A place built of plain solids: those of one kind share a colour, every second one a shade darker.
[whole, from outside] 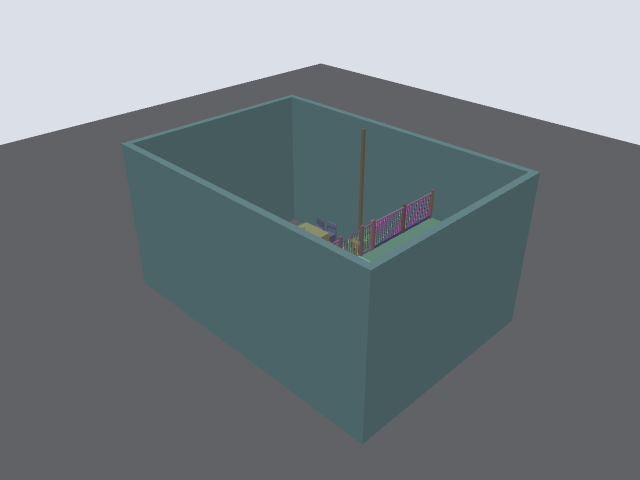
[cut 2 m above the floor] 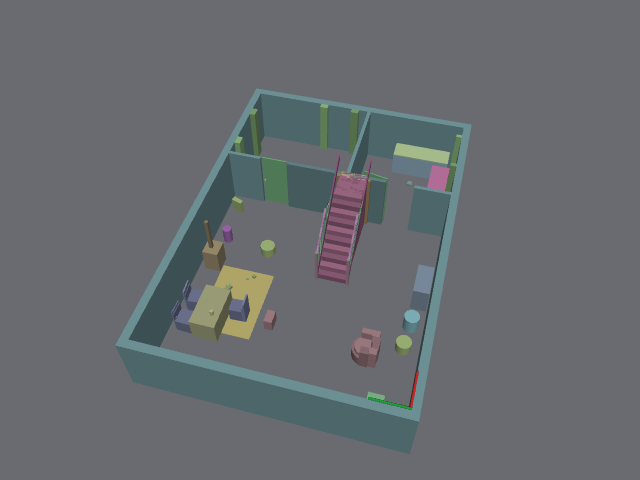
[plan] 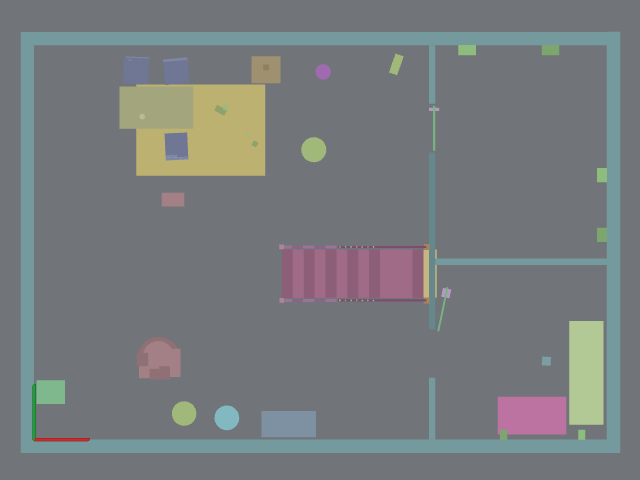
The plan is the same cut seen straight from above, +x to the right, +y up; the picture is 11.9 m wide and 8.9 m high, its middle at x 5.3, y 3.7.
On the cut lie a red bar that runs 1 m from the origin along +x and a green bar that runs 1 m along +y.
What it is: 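A dwelling of one tall room, 10.6 x 7.3 m inside and 5.5 m high, with a sleeping gallery 2.83 m up across one short end and a free-standing straight stair of 14 risers to it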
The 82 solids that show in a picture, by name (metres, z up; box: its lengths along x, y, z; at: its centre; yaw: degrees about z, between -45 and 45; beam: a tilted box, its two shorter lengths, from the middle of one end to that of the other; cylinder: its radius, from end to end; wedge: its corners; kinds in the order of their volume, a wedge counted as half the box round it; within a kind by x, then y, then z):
{
 "wall_1": {"box": [0.25, 7.81, 5.68], "at": [-0.12, 3.65, 2.79]},
 "wall_2": {"box": [11.12, 0.25, 5.68], "at": [5.31, -0.12, 2.79]},
 "wall_3": {"box": [11.12, 0.25, 5.68], "at": [5.31, 7.43, 2.79]},
 "wall_4": {"box": [0.12, 1.15, 2.73], "at": [7.38, 0.57, 1.31]},
 "wall_5": {"box": [0.12, 3.28, 2.73], "at": [7.38, 3.68, 1.31]},
 "wall_6": {"box": [0.12, 1.09, 2.73], "at": [7.38, 6.77, 1.31]},
 "wall_7": {"box": [3.18, 0.12, 2.73], "at": [9.03, 3.3, 1.31]},
 "wall_8": {"box": [0.25, 7.81, 5.68], "at": [10.74, 3.65, 2.79]},
 "step_1": {"box": [0.61, 0.9, 0.25], "at": [4.9, 3.08, 0.08]},
 "step_2": {"box": [0.61, 0.9, 0.45], "at": [5.1, 3.08, 0.18]},
 "step_3": {"box": [0.61, 0.9, 0.66], "at": [5.3, 3.08, 0.28]},
 "step_4": {"box": [0.61, 0.9, 0.86], "at": [5.5, 3.08, 0.38]},
 "step_5": {"box": [0.61, 0.9, 1.06], "at": [5.7, 3.08, 0.48]},
 "step_6": {"box": [0.61, 0.9, 1.26], "at": [5.91, 3.08, 0.58]},
 "step_7": {"box": [0.61, 0.9, 1.46], "at": [6.11, 3.08, 0.68]},
 "step_8": {"box": [0.61, 0.9, 1.67], "at": [6.31, 3.08, 0.78]},
 "step_9": {"box": [0.61, 0.9, 1.87], "at": [6.51, 3.08, 0.88]},
 "step_10": {"box": [0.61, 0.9, 2.07], "at": [6.71, 3.08, 0.98]},
 "step_11": {"box": [0.61, 0.9, 2.47], "at": [7.12, 3.08, 1.19]},
 "step_12": {"box": [0.44, 0.9, 2.68], "at": [7.24, 3.08, 1.29]},
 "upper_floor_1": {"box": [3.53, 3.92, 0.18], "at": [8.98, 5.47, 2.74]},
 "kitchen_units_units_1": {"box": [0.62, 1.92, 0.89], "at": [10.25, 1.24, 0.4]},
 "slotfit_loft_table_1": {"box": [1.37, 0.79, 0.8], "at": [2.27, 6.16, 0.35]},
 "slotfit_kitchen_wall_table_1": {"box": [1.27, 0.7, 0.81], "at": [9.23, 0.44, 0.35]},
 "head_base_1": {"box": [0.25, 0.9, 2.78], "at": [7.34, 3.08, 1.34]},
 "slotfit_known_1": {"box": [0.21, 0.25, 0.78], "at": [2.01, 1.49, 0.34]},
 "slotfit_known_2": {"box": [0.2, 0.23, 0.78], "at": [2.04, 1.25, 0.34]},
 "slotfit_known_3": {"box": [0.17, 0.2, 0.78], "at": [2.23, 1.21, 0.34]},
 "slotfit_known_4": {"cylinder": 0.29, "from": [2.3, 1.54, -0.05], "to": [2.3, 1.54, 0.45]},
 "slotfit_known_5": {"cylinder": 0.4, "from": [2.31, 1.51, -0.05], "to": [2.31, 1.51, 0.35]},
 "slotfit_known_6": {"box": [0.2, 0.25, 0.78], "at": [2.42, 1.24, 0.34]},
 "slotfit_known_7": {"box": [0.42, 0.26, 0.47], "at": [2.57, 4.45, 0.19]},
 "slotfit_known_8": {"box": [0.2, 0.23, 0.78], "at": [2.62, 1.27, 0.34]},
 "slotfit_known_9": {"box": [0.17, 0.3, 0.78], "at": [2.63, 1.54, 0.34]},
 "curtains_1": {"box": [0.33, 0.19, 2.2], "at": [8.03, 7.22, 1.16]},
 "curtains_2": {"box": [0.14, 0.19, 2.19], "at": [8.7, 0.09, 1.15]},
 "curtains_3": {"box": [0.33, 0.19, 2.2], "at": [9.58, 7.22, 1.16]},
 "curtains_4": {"box": [0.14, 0.19, 2.19], "at": [10.15, 0.09, 1.15]},
 "curtains_5": {"box": [0.19, 0.27, 2.09], "at": [10.53, 3.79, 1.11]},
 "curtains_6": {"box": [0.19, 0.27, 2.09], "at": [10.53, 4.9, 1.11]},
 "slotfit_wall_table_1": {"box": [1.01, 0.49, 0.97], "at": [4.72, 0.28, 0.43]},
 "slotfit_loft_chair_1": {"box": [0.47, 0.45, 0.51], "at": [1.89, 6.82, 0.2], "yaw": -2.4},
 "slotfit_loft_chair_2": {"box": [0.45, 0.025, 0.79], "at": [1.91, 7.06, 0.35], "yaw": -2.4},
 "slotfit_loft_chair_3": {"box": [0.45, 0.025, 0.89], "at": [1.91, 7.08, 0.4], "yaw": -2.4},
 "slotfit_loft_chair_4": {"box": [0.45, 0.025, 0.83], "at": [2.62, 7.01, 0.36], "yaw": 4.9},
 "slotfit_loft_chair_5": {"box": [0.46, 0.05, 0.96], "at": [2.62, 7.04, 0.43], "yaw": 4.9},
 "slotfit_loft_chair_6": {"box": [0.42, 0.45, 0.55], "at": [2.64, 5.46, 0.22], "yaw": 2.6},
 "slotfit_loft_chair_7": {"box": [0.46, 0.4, 0.55], "at": [2.64, 6.79, 0.22], "yaw": 4.9},
 "slotfit_loft_chair_8": {"box": [0.42, 0.05, 0.91], "at": [2.65, 5.21, 0.41], "yaw": 2.6},
 "guard_string_1": {"wedge": [[4.59, 2.56, -0.02], [4.59, 2.56, 0.23], [4.59, 2.6, -0.02], [4.59, 2.6, 0.23], [7.27, 2.56, 2.66], [7.27, 2.56, 2.91], [7.27, 2.6, 2.66], [7.27, 2.6, 2.91]]},
 "guard_string_2": {"wedge": [[4.59, 3.55, -0.02], [4.59, 3.55, 0.23], [4.59, 3.59, -0.02], [4.59, 3.59, 0.23], [7.27, 3.55, 2.66], [7.27, 3.55, 2.91], [7.27, 3.59, 2.66], [7.27, 3.59, 2.91]]},
 "slotfit_storage_1": {"box": [0.54, 0.44, 1.28], "at": [0.31, 0.88, 0.59]},
 "stove_1": {"box": [0.54, 0.5, 0.87], "at": [4.3, 6.86, 0.39]},
 "stove_2": {"box": [0.11, 0.11, 4.68], "at": [4.3, 6.9, 3.15]},
 "laid_rug_rug_room_1": {"box": [2.4, 1.7, 0.05], "at": [3.09, 5.74, -0.02]},
 "clutter_clhall_1": {"cylinder": 0.23, "from": [2.78, 0.48, -0.05], "to": [2.78, 0.48, 0.37]},
 "clutter_clhall_2": {"box": [0.21, 0.12, 0.14], "at": [3.46, 6.1, 0.02], "yaw": -27.8},
 "clutter_clhall_3": {"cylinder": 0.23, "from": [5.19, 5.37, -0.05], "to": [5.19, 5.37, 0.34]},
 "clutter_clhall_4": {"box": [0.16, 0.38, 0.52], "at": [6.72, 6.96, 0.21], "yaw": -19.2},
 "doorleaf_door_1": {"box": [0.044, 0.84, 2.08], "at": [7.42, 5.77, 0.99]},
 "doorleaf_door_2": {"box": [0.04, 0.84, 2.08], "at": [7.58, 2.42, 0.99], "yaw": -11.8},
 "slotfit_hallpiece_corner_1": {"cylinder": 0.23, "from": [3.57, 0.4, -0.05], "to": [3.57, 0.4, 0.55]},
 "guard_newel_1": {"box": [0.09, 0.09, 1.3], "at": [4.59, 2.58, 0.6]},
 "guard_newel_2": {"box": [0.09, 0.09, 1.3], "at": [4.59, 3.57, 0.6]},
 "guard_newel_3": {"box": [0.09, 0.09, 1.27], "at": [7.27, 2.58, 3.29]},
 "guard_newel_4": {"box": [0.09, 0.09, 1.27], "at": [7.27, 3.57, 3.29]},
 "guard_newel_5": {"box": [0.09, 0.09, 1.15], "at": [7.27, 4.04, 3.35]},
 "kitchen_units_worktop_1": {"box": [0.64, 1.92, 0.04], "at": [10.24, 1.24, 0.86]},
 "slotfit_seat_1": {"cylinder": 0.14, "from": [5.36, 6.82, -0.05], "to": [5.36, 6.82, 0.54]},
 "post_1": {"box": [0.12, 0.11, 2.71], "at": [7.28, 2.58, 1.3]},
 "gal_guard_newel_1": {"box": [0.09, 0.09, 1.15], "at": [7.27, 4.13, 3.35]},
 "gal_guard_newel_2": {"box": [0.09, 0.09, 1.15], "at": [7.27, 5.7, 3.35]},
 "gal_guard_newel_3": {"box": [0.09, 0.09, 1.15], "at": [7.27, 7.26, 3.35]},
 "gal_guard_board_1": {"box": [0.04, 1.57, 0.15], "at": [7.27, 4.92, 2.85]},
 "gal_guard_board_2": {"box": [0.04, 1.57, 0.15], "at": [7.27, 6.48, 2.85]},
 "gal_guard_rail_1": {"box": [0.06, 1.57, 0.044], "at": [7.27, 4.92, 3.81]},
 "gal_guard_rail_2": {"box": [0.06, 1.57, 0.044], "at": [7.27, 6.48, 3.81]},
 "clutter_kitchen_1": {"box": [0.17, 0.17, 0.11], "at": [9.5, 1.45, 0.01], "yaw": -3.2},
 "guard_rail_1": {"beam": [0.06, 0.044], "from": [4.79, 3.57, 1.32], "to": [5.0, 3.57, 1.53]},
 "guard_rail_2": {"beam": [0.06, 0.044], "from": [5.0, 3.57, 1.53], "to": [5.21, 3.57, 1.74]},
 "guard_rail_3": {"beam": [0.06, 0.044], "from": [5.41, 3.57, 1.94], "to": [5.62, 3.57, 2.15]},
 "doorfit_door_1": {"box": [0.16, 0.17, 0.06], "at": [7.64, 2.71, 1.01], "yaw": -11.8}
}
